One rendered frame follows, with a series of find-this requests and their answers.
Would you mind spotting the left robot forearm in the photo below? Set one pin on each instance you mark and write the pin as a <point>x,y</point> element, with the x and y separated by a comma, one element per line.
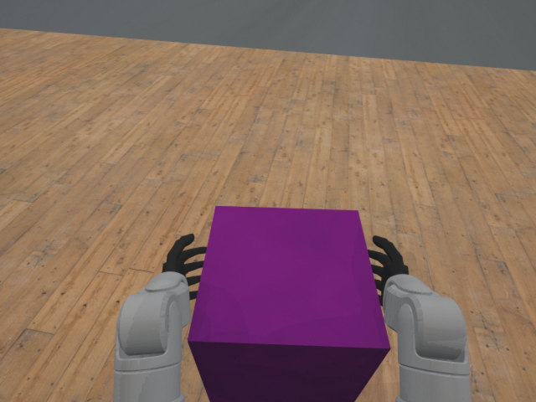
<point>148,348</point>

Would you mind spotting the left robot hand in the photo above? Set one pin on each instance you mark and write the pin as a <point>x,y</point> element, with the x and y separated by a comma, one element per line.
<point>176,259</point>

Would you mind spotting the carton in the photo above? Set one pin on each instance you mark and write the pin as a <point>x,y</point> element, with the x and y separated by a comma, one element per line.
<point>287,308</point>

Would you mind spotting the right robot forearm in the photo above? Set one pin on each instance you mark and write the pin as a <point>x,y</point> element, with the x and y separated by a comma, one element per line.
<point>432,342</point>

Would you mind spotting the right robot hand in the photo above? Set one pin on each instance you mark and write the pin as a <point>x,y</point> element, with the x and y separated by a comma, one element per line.
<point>392,262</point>

